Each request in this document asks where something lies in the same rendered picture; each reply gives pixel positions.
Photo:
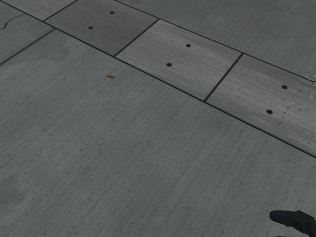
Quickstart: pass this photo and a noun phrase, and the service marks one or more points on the robot right hand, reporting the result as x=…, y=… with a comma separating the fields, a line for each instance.
x=299, y=220

